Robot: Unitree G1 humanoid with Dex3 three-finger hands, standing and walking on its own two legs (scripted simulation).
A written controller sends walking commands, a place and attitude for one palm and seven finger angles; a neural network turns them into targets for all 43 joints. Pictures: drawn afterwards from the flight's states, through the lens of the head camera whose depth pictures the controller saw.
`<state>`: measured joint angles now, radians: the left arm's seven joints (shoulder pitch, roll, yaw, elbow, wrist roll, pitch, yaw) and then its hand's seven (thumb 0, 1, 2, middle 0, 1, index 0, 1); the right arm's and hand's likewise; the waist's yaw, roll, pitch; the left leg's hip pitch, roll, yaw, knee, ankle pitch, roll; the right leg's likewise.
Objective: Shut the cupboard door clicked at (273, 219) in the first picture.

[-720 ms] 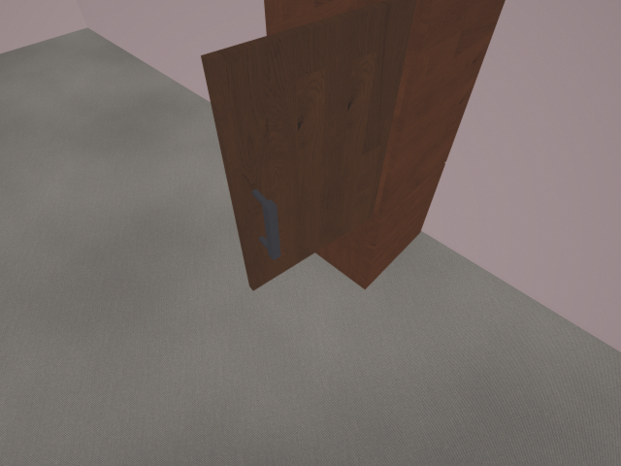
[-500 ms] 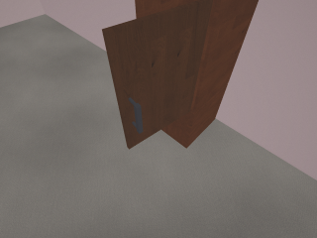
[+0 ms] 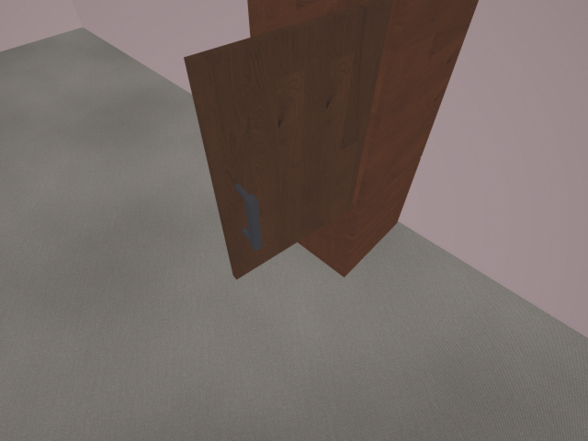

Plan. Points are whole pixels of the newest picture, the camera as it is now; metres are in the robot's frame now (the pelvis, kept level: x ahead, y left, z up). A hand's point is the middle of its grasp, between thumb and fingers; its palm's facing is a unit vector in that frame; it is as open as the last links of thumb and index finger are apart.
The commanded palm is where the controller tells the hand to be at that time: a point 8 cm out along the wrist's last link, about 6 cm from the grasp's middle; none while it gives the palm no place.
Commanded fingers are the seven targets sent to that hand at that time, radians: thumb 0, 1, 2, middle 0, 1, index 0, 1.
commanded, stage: look at it before walking up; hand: left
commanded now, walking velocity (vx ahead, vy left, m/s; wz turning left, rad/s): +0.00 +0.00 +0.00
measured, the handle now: (248, 218) +0.56 +0.13 -0.11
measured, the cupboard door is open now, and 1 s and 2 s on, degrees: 81 81 81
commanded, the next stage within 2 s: walk to a spot facing it in 0.12 s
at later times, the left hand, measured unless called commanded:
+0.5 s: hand out of the picture +0.04 +0.20 -0.18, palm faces -0.09 -0.96 -0.25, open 7.4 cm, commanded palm none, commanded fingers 0.00 0.90 0.90 -0.20 -0.30 -0.20 -0.30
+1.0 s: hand out of the picture +0.07 +0.16 -0.18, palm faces -0.31 -0.92 -0.24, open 7.4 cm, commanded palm none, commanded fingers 0.00 0.90 0.90 -0.20 -0.30 -0.20 -0.30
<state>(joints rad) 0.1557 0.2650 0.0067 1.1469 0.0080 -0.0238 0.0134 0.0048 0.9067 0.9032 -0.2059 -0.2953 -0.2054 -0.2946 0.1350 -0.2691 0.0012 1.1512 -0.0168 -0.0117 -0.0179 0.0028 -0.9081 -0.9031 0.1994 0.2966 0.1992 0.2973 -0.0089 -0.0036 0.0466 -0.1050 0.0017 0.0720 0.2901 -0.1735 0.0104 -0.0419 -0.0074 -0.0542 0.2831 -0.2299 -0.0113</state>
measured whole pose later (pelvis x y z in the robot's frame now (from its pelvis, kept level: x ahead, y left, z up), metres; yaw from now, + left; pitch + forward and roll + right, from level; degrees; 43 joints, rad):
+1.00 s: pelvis -0.04 -0.01 -0.01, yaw -23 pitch +1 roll +1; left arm 0.23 0.22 0.08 0.94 0.03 0.04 0.00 0.00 0.90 0.90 -0.21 -0.30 -0.21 -0.29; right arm 0.05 -0.21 -0.06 0.92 0.00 0.04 -0.03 0.00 -0.91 -0.90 0.20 0.30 0.20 0.30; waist 0.05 -0.04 0.11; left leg -0.36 0.00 -0.02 0.78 -0.43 -0.05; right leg -0.31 0.10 0.18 0.47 -0.17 -0.04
